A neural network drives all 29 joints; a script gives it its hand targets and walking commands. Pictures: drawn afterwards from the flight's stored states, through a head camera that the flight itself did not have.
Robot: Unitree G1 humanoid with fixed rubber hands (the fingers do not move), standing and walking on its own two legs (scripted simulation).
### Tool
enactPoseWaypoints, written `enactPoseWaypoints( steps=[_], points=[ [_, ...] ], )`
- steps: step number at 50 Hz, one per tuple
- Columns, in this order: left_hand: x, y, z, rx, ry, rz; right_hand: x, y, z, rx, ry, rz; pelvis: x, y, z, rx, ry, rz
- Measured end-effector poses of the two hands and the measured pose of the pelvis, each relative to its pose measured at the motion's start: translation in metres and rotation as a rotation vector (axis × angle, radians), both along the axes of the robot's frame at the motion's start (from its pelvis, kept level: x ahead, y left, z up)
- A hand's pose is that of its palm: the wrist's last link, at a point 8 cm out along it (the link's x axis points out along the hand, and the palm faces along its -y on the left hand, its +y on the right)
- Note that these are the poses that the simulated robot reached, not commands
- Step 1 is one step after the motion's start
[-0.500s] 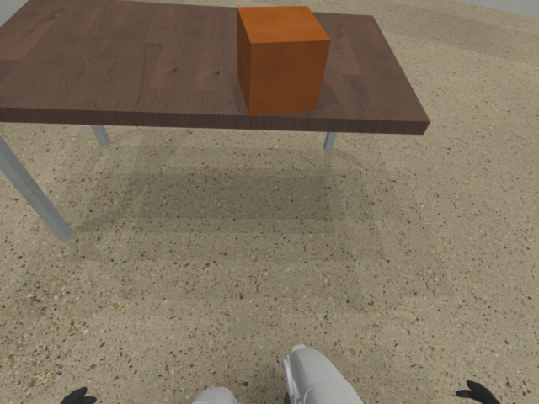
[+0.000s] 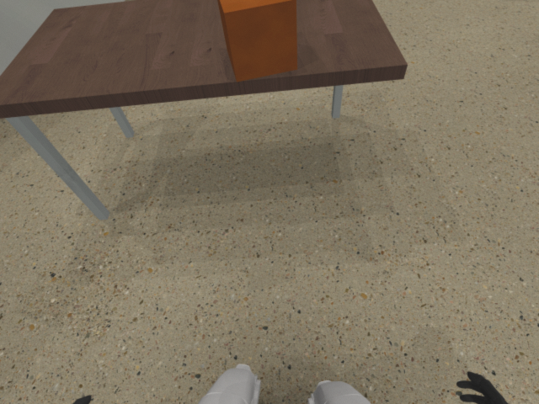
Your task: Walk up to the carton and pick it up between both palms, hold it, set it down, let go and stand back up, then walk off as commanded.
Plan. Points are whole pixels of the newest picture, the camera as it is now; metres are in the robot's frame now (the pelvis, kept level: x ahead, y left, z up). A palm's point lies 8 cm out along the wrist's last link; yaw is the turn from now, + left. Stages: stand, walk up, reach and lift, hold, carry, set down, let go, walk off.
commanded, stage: walk off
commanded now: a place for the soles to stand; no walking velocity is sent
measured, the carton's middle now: (257, 28) +1.04 +0.01 +0.02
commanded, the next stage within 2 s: stand in 0.84 s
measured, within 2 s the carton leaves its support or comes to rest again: neither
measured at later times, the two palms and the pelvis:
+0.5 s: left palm out of the picture +0.07 +0.31 -0.11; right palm out of the picture +0.03 -0.34 -0.06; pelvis -0.03 +0.00 +0.00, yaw -1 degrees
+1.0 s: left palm out of the picture +0.10 +0.34 -0.07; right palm out of the picture +0.11 -0.29 -0.10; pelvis +0.02 +0.02 +0.00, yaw +0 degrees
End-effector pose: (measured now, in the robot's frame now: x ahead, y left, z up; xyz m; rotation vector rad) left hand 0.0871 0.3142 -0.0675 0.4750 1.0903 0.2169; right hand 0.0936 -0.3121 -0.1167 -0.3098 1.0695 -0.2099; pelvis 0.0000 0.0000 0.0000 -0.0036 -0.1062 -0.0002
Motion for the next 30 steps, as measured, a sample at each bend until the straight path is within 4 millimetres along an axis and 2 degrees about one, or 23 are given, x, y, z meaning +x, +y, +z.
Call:
enactPoseWaypoints(
  steps=[4, 9, 13, 17, 20, 23, 27, 30],
  points=[
    [-0.016, 0.007, 0.002, 0.004, -0.01, -0.002, -0.014, 0.008, -0.002, 0.013, -0.006, 0.008, -0.016, 0.006, 0.0, -0.007, -0.004, 0.001],
    [-0.03, 0.018, -0.009, -0.035, -0.021, -0.008, -0.031, 0.02, 0.005, -0.006, -0.026, 0.017, -0.032, 0.021, -0.004, -0.026, -0.015, 0.002],
    [-0.035, 0.022, -0.018, -0.082, -0.034, -0.012, -0.05, 0.025, 0.023, -0.036, -0.028, 0.013, -0.04, 0.03, 0.001, -0.027, -0.029, 0.004],
    [-0.032, 0.021, -0.027, -0.108, -0.035, -0.033, -0.064, 0.013, 0.043, -0.098, -0.014, -0.005, -0.041, 0.027, 0.003, -0.026, -0.031, -0.001],
    [-0.027, 0.015, -0.036, -0.124, -0.029, -0.051, -0.065, -0.001, 0.054, -0.135, -0.015, -0.01, -0.039, 0.018, 0.002, -0.014, -0.029, -0.003],
    [-0.023, 0.002, -0.043, -0.135, -0.018, -0.059, -0.064, -0.016, 0.057, -0.147, -0.007, -0.015, -0.036, 0.006, 0.0, 0.004, -0.022, -0.006],
    [-0.016, -0.018, -0.043, -0.128, -0.017, -0.057, -0.055, -0.033, 0.047, -0.126, 0.007, -0.008, -0.028, -0.012, -0.003, 0.025, -0.008, -0.009],
    [-0.018, -0.027, -0.031, -0.117, -0.025, -0.034, -0.042, -0.035, 0.038, -0.092, 0.016, 0.013, -0.021, -0.019, 0.001, 0.027, 0.008, 0.002]
  ],
)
